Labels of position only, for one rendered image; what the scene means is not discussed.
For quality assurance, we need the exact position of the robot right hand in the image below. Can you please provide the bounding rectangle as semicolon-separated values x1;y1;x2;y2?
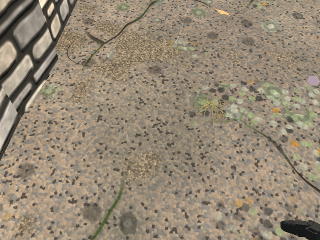
280;220;320;240

